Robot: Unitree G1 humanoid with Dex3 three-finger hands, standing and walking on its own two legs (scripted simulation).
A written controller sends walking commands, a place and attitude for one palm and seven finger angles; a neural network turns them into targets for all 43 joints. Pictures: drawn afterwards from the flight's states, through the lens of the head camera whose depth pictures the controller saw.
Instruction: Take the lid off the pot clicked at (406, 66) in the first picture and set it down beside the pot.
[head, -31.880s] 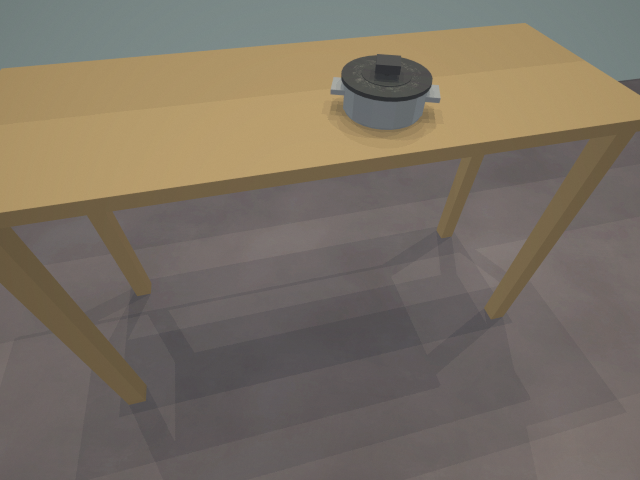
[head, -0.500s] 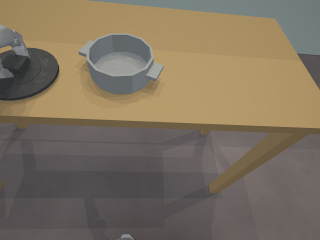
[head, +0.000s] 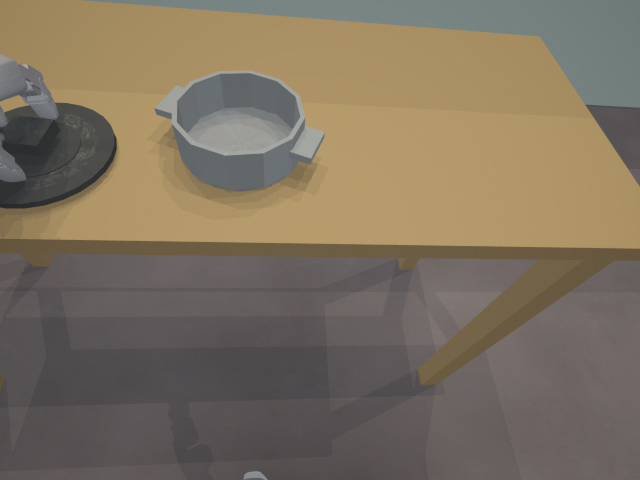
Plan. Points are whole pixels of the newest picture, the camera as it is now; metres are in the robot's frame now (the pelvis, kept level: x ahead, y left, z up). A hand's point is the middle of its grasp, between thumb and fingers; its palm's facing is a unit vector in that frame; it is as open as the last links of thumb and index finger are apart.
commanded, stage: open the fingers wide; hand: left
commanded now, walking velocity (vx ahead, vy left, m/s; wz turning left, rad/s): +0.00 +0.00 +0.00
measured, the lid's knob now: (28, 135) +0.50 +0.32 +0.12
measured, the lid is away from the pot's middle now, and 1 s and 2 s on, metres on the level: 0.24 0.24 0.24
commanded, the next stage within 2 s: raise the empty hand in 0.04 s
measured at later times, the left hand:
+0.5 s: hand out of the picture +0.47 +0.32 +0.19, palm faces -0.34 -0.08 -0.94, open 11.0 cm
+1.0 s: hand out of the picture +0.49 +0.32 +0.23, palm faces -0.29 -0.12 -0.95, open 11.0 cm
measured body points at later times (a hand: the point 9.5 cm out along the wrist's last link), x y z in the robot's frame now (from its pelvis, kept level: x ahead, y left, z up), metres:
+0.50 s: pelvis +0.00 +0.01 +0.00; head +0.06 +0.04 +0.45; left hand +0.48 +0.33 +0.24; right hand +0.01 -0.27 -0.11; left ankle +0.02 +0.05 -0.72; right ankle -0.01 -0.17 -0.72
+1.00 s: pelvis +0.01 +0.00 +0.01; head +0.07 +0.02 +0.46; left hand +0.50 +0.32 +0.29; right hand +0.00 -0.29 -0.10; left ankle +0.02 +0.05 -0.72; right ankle -0.01 -0.17 -0.72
